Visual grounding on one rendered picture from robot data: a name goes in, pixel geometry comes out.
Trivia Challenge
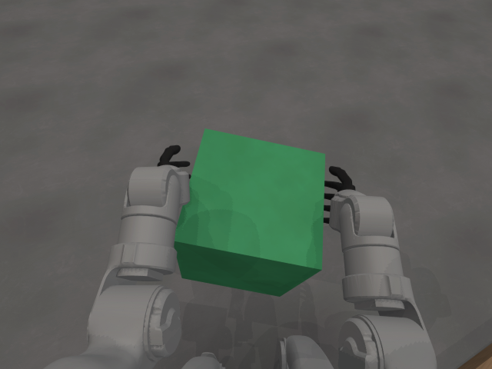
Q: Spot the carton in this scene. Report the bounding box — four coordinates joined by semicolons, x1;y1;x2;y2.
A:
174;128;325;297

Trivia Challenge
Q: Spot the robot right upper arm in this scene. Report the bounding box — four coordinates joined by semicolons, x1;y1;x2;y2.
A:
338;314;437;369

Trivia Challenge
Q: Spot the robot right forearm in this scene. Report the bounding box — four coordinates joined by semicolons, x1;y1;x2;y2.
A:
329;189;437;364

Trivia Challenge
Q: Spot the robot left forearm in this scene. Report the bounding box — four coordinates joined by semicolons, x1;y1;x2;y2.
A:
87;165;190;342

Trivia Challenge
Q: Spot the right robot hand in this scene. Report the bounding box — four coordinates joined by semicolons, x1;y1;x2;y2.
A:
324;166;355;224

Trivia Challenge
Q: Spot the left robot hand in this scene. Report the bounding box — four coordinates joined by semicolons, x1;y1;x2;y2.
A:
157;145;191;179

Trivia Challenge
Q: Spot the right robot thigh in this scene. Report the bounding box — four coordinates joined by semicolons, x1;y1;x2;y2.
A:
278;335;334;369

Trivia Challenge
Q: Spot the left robot shin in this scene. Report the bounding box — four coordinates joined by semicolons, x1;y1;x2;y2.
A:
201;352;217;360

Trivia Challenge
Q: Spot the robot left upper arm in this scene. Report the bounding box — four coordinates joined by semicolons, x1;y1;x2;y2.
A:
43;285;181;369

